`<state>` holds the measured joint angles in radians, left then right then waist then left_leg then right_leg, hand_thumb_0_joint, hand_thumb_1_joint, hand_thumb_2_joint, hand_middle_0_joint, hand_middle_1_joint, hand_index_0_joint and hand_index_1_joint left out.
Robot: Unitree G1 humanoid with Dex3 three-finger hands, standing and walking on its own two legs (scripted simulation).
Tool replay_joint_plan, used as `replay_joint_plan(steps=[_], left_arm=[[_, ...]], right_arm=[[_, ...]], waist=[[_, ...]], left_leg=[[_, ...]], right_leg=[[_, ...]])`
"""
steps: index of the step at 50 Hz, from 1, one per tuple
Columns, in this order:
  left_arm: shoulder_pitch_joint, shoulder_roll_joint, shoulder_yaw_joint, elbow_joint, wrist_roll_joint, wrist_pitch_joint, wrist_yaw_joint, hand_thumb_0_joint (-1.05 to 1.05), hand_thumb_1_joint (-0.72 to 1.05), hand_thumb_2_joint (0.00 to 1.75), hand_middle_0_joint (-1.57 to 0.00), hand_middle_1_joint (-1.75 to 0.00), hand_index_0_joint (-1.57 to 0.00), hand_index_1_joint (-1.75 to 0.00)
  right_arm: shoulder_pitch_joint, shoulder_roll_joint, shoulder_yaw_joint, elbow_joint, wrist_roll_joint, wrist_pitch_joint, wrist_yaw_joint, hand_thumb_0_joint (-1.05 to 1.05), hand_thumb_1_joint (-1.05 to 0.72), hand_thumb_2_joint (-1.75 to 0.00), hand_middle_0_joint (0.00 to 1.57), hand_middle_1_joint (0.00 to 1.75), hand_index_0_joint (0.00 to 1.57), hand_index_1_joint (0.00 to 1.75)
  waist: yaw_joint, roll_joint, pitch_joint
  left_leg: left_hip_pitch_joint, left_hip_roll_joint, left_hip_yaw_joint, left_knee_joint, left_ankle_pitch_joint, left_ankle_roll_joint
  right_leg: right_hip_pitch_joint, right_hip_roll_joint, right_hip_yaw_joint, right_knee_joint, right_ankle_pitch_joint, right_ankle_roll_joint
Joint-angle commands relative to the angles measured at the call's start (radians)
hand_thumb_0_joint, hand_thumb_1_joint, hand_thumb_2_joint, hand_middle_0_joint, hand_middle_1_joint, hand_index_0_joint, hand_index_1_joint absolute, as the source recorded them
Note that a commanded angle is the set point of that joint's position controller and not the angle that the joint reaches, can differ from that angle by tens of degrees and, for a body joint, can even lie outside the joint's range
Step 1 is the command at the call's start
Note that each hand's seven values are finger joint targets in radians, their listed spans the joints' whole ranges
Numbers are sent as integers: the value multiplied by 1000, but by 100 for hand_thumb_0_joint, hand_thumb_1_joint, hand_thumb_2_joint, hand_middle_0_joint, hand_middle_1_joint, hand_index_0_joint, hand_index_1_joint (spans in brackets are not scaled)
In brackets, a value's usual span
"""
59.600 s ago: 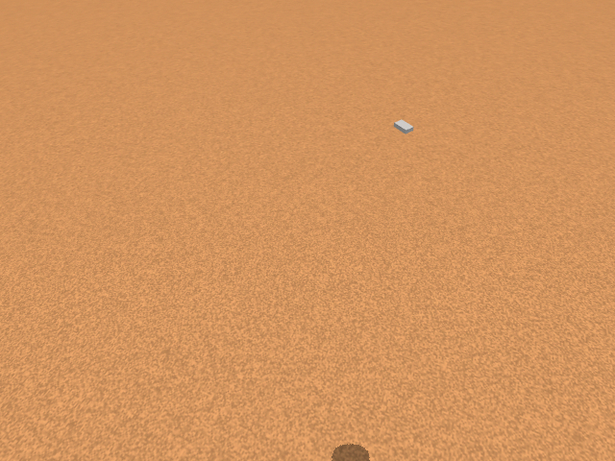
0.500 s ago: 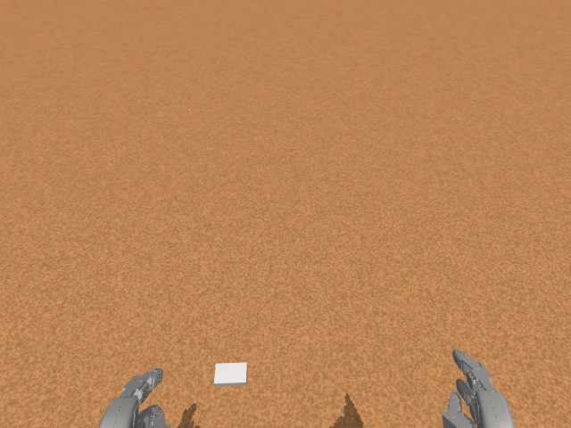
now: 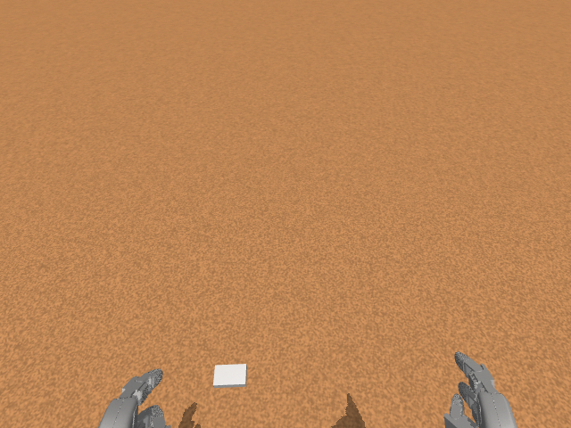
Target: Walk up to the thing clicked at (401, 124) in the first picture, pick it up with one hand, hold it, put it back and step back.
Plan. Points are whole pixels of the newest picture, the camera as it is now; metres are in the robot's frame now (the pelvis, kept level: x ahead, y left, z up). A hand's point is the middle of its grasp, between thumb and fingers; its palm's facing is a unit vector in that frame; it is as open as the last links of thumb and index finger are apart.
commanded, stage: home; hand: left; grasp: from above
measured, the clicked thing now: (230, 375) +0.44 +0.21 -0.70
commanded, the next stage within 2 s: stand in 0.42 s
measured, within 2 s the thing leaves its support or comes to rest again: neither
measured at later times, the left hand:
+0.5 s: hand out of the picture +0.16 +0.18 -0.05, palm faces +0.04 -0.98 -0.21, open 7.3 cm
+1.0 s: hand out of the picture +0.04 +0.25 -0.11, palm faces +0.04 -0.95 -0.32, open 7.3 cm
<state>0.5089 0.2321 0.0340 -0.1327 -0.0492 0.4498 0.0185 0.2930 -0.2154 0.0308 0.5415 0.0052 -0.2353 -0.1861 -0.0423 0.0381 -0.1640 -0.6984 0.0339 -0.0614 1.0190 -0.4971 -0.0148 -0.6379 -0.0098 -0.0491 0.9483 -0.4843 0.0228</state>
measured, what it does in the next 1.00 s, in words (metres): rises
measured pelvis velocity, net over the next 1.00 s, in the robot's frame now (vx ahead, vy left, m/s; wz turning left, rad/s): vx -0.01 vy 0.01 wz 0.00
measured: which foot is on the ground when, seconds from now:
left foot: down 0.00-1.00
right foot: down 0.00-1.00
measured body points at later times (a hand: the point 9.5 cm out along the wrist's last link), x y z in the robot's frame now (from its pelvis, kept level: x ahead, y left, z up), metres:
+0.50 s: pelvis +0.00 +0.00 +0.00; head +0.02 +0.01 +0.45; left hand +0.15 +0.23 -0.03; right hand +0.16 -0.24 -0.06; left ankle +0.01 +0.12 -0.68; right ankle -0.01 -0.14 -0.68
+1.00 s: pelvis -0.01 +0.01 +0.05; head +0.00 +0.02 +0.50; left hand +0.04 +0.30 -0.09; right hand +0.07 -0.27 -0.08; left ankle +0.01 +0.12 -0.68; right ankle -0.01 -0.14 -0.68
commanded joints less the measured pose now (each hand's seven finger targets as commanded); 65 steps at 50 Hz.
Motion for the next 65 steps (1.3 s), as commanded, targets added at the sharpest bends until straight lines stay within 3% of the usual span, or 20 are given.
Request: replay_joint_plan(steps=[1, 2, 4, 8, 15, 21, 25, 26, 27, 28, 30, 33, 39, 42, 45, 46, 52, 58, 62, 65], left_arm=[[-19, 102, 68, -187, 1, -54, 12, 0, 90, 90, -20, -30, -20, -30], [-24, 86, 44, -189, 1, -55, 8, 0, 90, 90, -20, -30, -20, -30], [-6, 108, 72, -194, 1, -53, 12, 0, 90, 90, -20, -30, -20, -30], [-7, 98, 58, -185, -2, -51, 9, 0, 90, 90, -20, -30, -20, -30], [-36, 101, 55, -200, -1, -49, 8, 0, 90, 90, -20, -30, -20, -30], [-8, 99, 59, -193, 0, -49, 12, 0, 90, 90, -20, -30, -20, -30], [-27, 103, 62, -204, -3, -55, 11, 0, 90, 90, -20, -30, -20, -30], [-294, 186, 56, 147, 116, -263, 50, 0, 90, 90, -20, -30, -20, -30], [-213, 203, 79, 325, 119, -327, 45, 0, 90, 90, -20, -30, -20, -30], [-201, 212, 71, 364, 117, -360, 39, 0, 90, 90, -20, -30, -20, -30], [-226, 212, 56, 453, 120, -396, 31, 0, 90, 90, -20, -30, -20, -30], [-274, 208, 58, 583, 101, -410, 25, 0, 90, 90, -20, -30, -20, -30], [-326, 203, 60, 806, 94, -450, 26, 0, 90, 90, -20, -30, -20, -30], [-330, 204, 57, 891, 91, -455, 24, 0, 90, 90, -20, -30, -20, -30], [-315, 210, 54, 968, 88, -461, 23, 0, 90, 90, -20, -30, -20, -30], [-319, 214, 53, 990, 87, -464, 25, 0, 90, 90, -20, -30, -20, -30], [-330, 226, 44, 1091, 80, -461, 27, 0, 90, 90, -20, -30, -20, -30], [-330, 226, 37, 1159, 83, -456, 22, 0, 90, 90, -20, -30, -20, -30], [-337, 230, 34, 1185, 84, -463, 23, 0, 90, 90, -20, -30, -20, -30], [-333, 232, 32, 1197, 80, -462, 20, 0, 90, 90, -20, -30, -20, -30]], right_arm=[[-61, -130, -59, -157, -3, -60, -12, 0, -90, -90, 20, 30, 20, 30], [-70, -126, -54, -163, -2, -60, -10, 0, -90, -90, 20, 30, 20, 30], [-62, -130, -59, -160, -2, -63, -9, 0, -90, -90, 20, 30, 20, 30], [-56, -130, -59, -156, -2, -55, -8, 0, -90, -90, 20, 30, 20, 30], [-73, -129, -56, -166, 0, -57, -7, 0, -90, -90, 20, 30, 20, 30], [-58, -129, -59, -165, 1, -54, -7, 0, -90, -90, 20, 30, 20, 30], [-68, -129, -57, -167, 1, -53, -6, 0, -90, -90, 20, 30, 20, 30], [-130, -239, -94, 82, -122, 57, 53, 0, -90, -90, 20, 30, 20, 30], [-129, -246, -111, 87, -122, 95, 81, 0, -90, -90, 20, 30, 20, 30], [-122, -255, -116, 63, -128, 117, 97, 0, -90, -90, 20, 30, 20, 30], [-116, -231, -112, 114, -90, 130, 132, 0, -90, -90, 20, 30, 20, 30], [-150, -219, -118, 157, -58, 145, 163, 0, -90, -90, 20, 30, 20, 30], [-149, -221, -119, 255, -60, 175, 165, 0, -90, -90, 20, 30, 20, 30], [-155, -229, -117, 293, -55, 191, 160, 0, -90, -90, 20, 30, 20, 30], [-159, -236, -115, 338, -49, 196, 155, 0, -90, -90, 20, 30, 20, 30], [-145, -236, -116, 352, -47, 198, 154, 0, -90, -90, 20, 30, 20, 30], [-146, -252, -113, 426, -37, 206, 148, 0, -90, -90, 20, 30, 20, 30], [-158, -265, -112, 468, -35, 213, 150, 0, -90, -90, 20, 30, 20, 30], [-167, -254, -109, 485, -34, 215, 156, 0, -90, -90, 20, 30, 20, 30], [-161, -261, -108, 499, -34, 216, 158, 0, -90, -90, 20, 30, 20, 30]], waist=[[1, 19, -90], [-4, 3, -67], [8, 22, -93], [1, 18, -96], [0, 25, -46], [3, 31, -93], [3, 9, -75], [83, -54, 150], [72, -87, 54], [53, -88, 69], [63, -37, 10], [80, -59, 54], [67, -28, 92], [64, -6, 154], [68, -18, 147], [61, -23, 132], [57, -1, 174], [58, 12, 224], [57, -29, 237], [58, -2, 240]], left_leg=[[119, -26, 19, -165, 247, 23], [107, -26, 18, -165, 235, 25], [115, -27, 20, -161, 258, 23], [121, -26, 18, -151, 305, 23], [93, -25, 14, -182, 176, 25], [121, -22, 13, -167, 266, 20], [101, -26, 17, -159, 238, 25], [109, 6, -14, -231, 418, 68], [188, -1, 19, -232, 413, 80], [214, -7, -5, -235, 382, 82], [291, -6, -11, -267, 406, 82], [320, -12, -20, -316, 311, 75], [409, 19, -52, -433, 362, 78], [393, 28, -73, -527, 254, 75], [460, 32, -66, -548, 340, 63], [483, 32, -57, -548, 394, 61], [532, 49, -66, -647, 399, 52], [508, 56, -88, -746, 223, 46], [520, 51, -73, -734, 271, 44], [524, 58, -79, -753, 222, 43]], right_leg=[[38, 30, -19, -147, 217, -21], [31, 30, -21, -152, 211, -19], [46, 28, -18, -143, 230, -22], [50, 29, -18, -137, 270, -22], [18, 31, -21, -154, 157, -22], [36, 32, -22, -132, 228, -26], [35, 29, -19, -147, 214, -21], [231, -58, 63, -199, 231, -65], [250, -71, 124, -211, 235, -98], [201, -63, 145, -238, 234, -111], [287, -83, 137, -210, 324, -96], [269, -82, 130, -295, 232, -70], [334, -74, 98, -348, 288, -46], [370, -69, 93, -412, 244, -44], [424, -88, 102, -475, 322, -46], [448, -95, 103, -487, 362, -45], [496, -92, 88, -558, 339, -31], [506, -85, 75, -591, 277, -24], [507, -99, 87, -627, 271, -22], [504, -99, 90, -633, 254, -24]])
